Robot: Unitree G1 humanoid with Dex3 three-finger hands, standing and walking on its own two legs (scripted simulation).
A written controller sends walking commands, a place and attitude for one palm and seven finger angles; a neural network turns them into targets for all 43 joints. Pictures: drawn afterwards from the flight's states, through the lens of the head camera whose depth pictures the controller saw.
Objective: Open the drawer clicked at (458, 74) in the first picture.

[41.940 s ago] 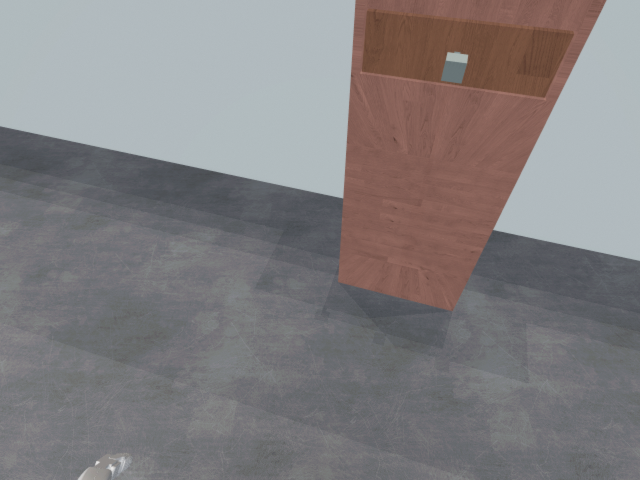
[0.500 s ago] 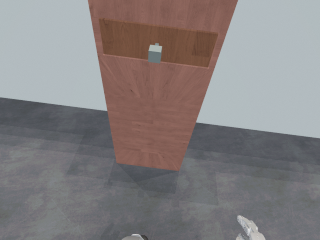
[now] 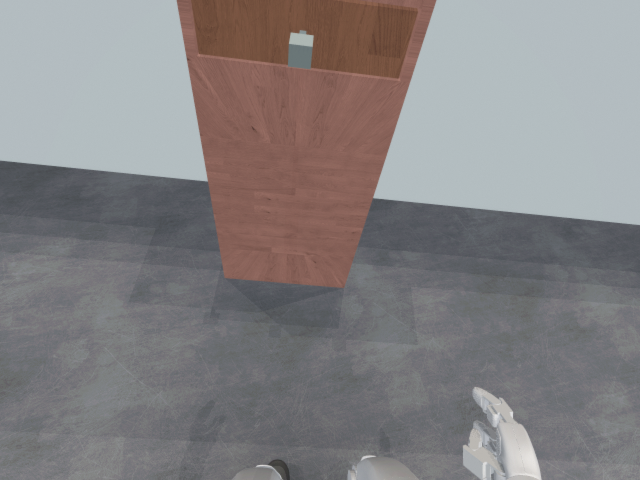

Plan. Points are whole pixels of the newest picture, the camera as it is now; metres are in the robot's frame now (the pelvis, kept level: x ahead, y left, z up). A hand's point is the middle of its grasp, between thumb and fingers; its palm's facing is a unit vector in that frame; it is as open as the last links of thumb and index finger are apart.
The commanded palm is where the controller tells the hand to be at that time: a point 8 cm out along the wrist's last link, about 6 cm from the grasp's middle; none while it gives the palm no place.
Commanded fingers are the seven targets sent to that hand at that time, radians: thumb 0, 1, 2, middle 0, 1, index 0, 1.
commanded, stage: stop stepping back and stand still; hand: left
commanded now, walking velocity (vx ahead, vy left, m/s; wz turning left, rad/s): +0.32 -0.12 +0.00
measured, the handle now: (301, 45) +0.77 +0.08 +0.13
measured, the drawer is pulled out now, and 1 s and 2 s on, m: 0.00 0.00 0.00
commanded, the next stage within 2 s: let the arm hang, fingers relaxed in 1.50 s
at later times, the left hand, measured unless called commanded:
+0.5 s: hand out of the picture +0.13 +0.30 +0.34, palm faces +0.72 -0.68 -0.17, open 7.4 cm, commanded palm +0.05 +0.31 +0.31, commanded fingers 0.00 0.90 0.90 -0.20 -0.30 -0.20 -0.30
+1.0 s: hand out of the picture +0.11 +0.29 +0.31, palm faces +0.66 -0.67 -0.35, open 7.4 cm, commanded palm +0.03 +0.31 +0.31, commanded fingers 0.00 0.90 0.90 -0.20 -0.30 -0.20 -0.30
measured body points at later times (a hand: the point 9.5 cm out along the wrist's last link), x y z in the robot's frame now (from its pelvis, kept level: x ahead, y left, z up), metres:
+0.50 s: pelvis -0.06 +0.02 -0.02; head -0.10 +0.02 +0.43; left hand +0.08 +0.33 +0.34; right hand +0.10 -0.23 -0.11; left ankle -0.07 +0.15 -0.74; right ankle -0.12 -0.09 -0.74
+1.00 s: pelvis -0.09 +0.02 -0.01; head -0.12 +0.01 +0.44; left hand +0.07 +0.33 +0.33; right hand +0.07 -0.22 -0.10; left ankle -0.07 +0.15 -0.74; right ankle -0.12 -0.09 -0.74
